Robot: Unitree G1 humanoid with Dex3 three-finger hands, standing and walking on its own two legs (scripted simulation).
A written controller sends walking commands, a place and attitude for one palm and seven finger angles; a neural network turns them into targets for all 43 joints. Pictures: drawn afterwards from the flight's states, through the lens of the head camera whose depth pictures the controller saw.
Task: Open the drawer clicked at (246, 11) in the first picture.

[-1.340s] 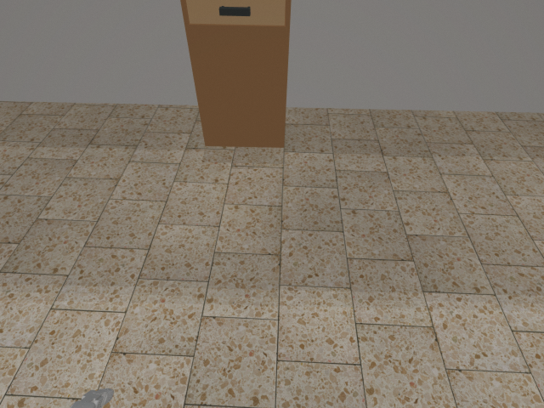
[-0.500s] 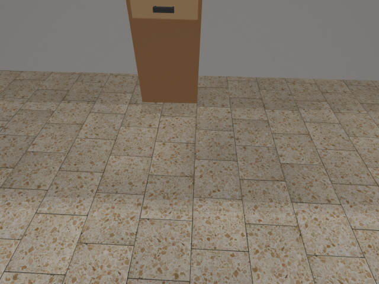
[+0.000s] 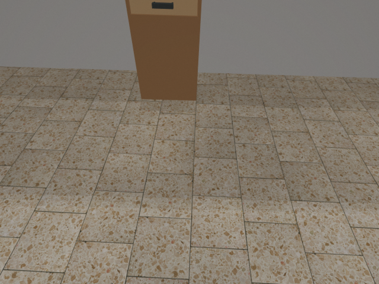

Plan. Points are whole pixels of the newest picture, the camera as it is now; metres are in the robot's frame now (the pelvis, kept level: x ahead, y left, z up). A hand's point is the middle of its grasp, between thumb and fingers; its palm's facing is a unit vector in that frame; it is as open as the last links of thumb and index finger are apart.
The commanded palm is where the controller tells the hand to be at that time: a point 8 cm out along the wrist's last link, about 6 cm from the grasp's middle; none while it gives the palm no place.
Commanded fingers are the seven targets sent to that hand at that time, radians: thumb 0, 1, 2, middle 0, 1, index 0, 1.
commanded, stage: look at it before walking up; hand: left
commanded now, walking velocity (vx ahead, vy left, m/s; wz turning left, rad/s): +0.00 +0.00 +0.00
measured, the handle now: (163, 4) +1.65 +0.25 -0.01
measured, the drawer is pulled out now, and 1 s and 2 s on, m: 0.00 0.00 0.00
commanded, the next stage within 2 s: walk to a spot facing it in 0.10 s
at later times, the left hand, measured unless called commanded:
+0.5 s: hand out of the picture +0.04 +0.21 -0.19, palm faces +0.04 -0.98 -0.19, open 7.4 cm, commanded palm none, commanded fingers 0.00 0.90 0.90 -0.20 -0.30 -0.20 -0.30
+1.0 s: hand (146, 201) +0.39 +0.16 -0.19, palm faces -0.03 -0.98 -0.18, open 7.4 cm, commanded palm none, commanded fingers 0.00 0.90 0.90 -0.20 -0.30 -0.20 -0.30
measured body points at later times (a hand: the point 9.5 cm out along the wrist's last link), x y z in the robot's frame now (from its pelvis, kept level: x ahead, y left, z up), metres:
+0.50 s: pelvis +0.05 +0.02 -0.01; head +0.04 +0.03 +0.44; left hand +0.04 +0.26 -0.18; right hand +0.06 -0.24 -0.16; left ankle +0.01 +0.13 -0.75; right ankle +0.00 -0.12 -0.75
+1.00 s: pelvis +0.26 -0.02 -0.03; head +0.29 -0.02 +0.42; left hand +0.39 +0.21 -0.17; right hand +0.11 -0.21 -0.17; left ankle +0.08 +0.11 -0.65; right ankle +0.34 -0.10 -0.75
